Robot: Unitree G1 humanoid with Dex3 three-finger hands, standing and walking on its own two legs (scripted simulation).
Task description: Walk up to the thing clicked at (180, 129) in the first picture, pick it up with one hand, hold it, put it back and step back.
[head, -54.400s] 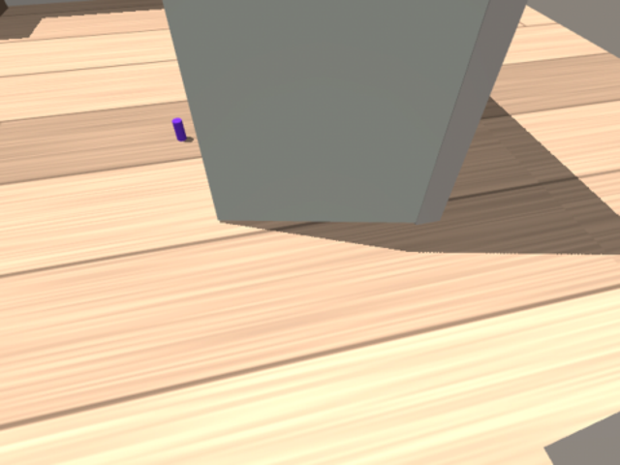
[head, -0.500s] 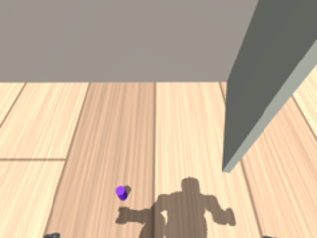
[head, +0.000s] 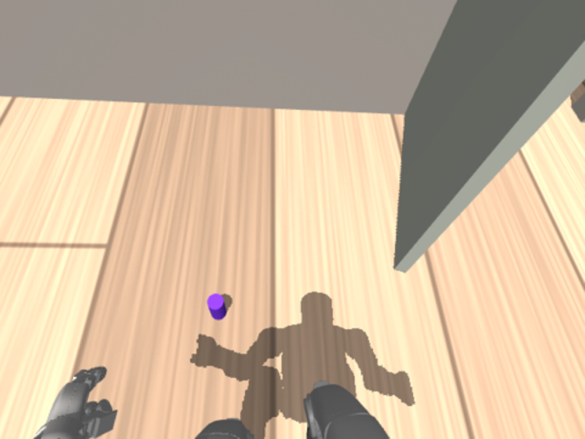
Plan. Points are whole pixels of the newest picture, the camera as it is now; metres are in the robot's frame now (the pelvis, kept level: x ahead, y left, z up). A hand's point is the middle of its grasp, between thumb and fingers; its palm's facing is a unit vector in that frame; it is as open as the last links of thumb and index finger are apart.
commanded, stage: step back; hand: left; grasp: from above
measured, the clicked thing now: (217, 307) +0.49 +0.18 -0.70
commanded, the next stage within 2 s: none
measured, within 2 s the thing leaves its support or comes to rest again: neither
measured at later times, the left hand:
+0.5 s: hand out of the picture +0.04 +0.25 -0.13, palm faces -0.07 -0.91 -0.41, open 7.4 cm
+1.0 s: hand out of the picture -0.15 +0.28 -0.16, palm faces -0.10 -0.91 -0.40, open 7.4 cm
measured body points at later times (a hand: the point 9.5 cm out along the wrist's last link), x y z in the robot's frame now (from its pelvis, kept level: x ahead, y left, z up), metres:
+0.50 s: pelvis -0.10 +0.00 +0.01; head -0.03 -0.02 +0.45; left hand +0.04 +0.29 -0.10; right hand -0.01 -0.33 -0.12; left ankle -0.13 +0.14 -0.65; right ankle -0.06 -0.11 -0.73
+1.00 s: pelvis -0.25 +0.00 +0.00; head -0.19 +0.01 +0.44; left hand -0.15 +0.33 -0.13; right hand -0.14 -0.32 -0.10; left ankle -0.14 +0.13 -0.73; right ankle -0.31 -0.14 -0.70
